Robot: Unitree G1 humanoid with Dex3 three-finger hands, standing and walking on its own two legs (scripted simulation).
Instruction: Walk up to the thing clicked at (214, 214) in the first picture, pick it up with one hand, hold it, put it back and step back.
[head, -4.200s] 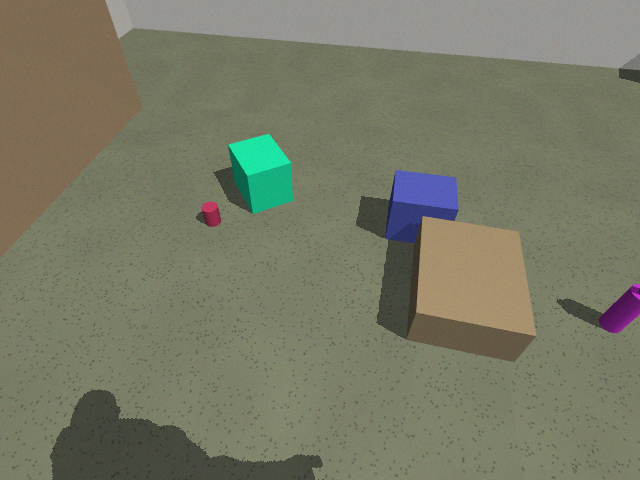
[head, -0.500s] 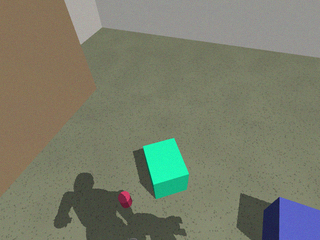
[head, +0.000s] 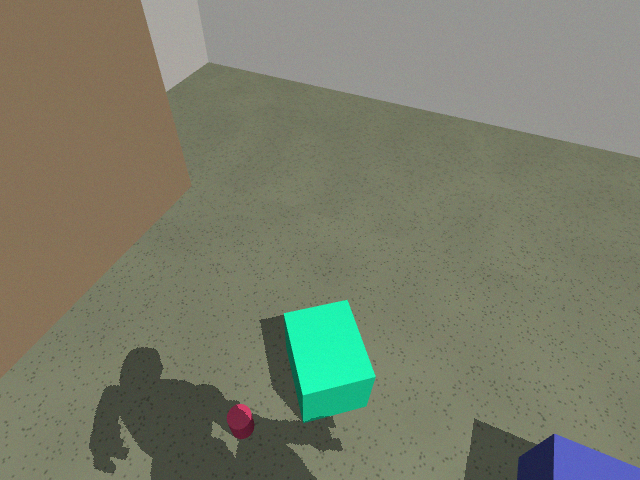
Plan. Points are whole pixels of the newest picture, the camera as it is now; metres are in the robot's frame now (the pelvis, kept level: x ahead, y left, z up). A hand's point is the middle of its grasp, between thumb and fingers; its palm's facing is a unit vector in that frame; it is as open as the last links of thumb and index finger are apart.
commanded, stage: walk up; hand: left
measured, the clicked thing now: (241, 421) +0.43 +0.22 -0.73
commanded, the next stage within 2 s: stand in 0.94 s
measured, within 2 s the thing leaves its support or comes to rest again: neither
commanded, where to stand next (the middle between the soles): +0.03 +0.00 m, yaw -1 degrees
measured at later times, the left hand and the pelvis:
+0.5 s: hand out of the picture +0.10 +0.25 -0.15, palm faces -0.02 -0.94 -0.34, open 7.3 cm; pelvis +0.01 +0.00 +0.01, yaw +0 degrees
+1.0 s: hand out of the picture +0.11 +0.25 -0.15, palm faces -0.02 -0.94 -0.34, open 7.3 cm; pelvis +0.02 +0.00 +0.01, yaw +0 degrees
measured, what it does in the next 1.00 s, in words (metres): stands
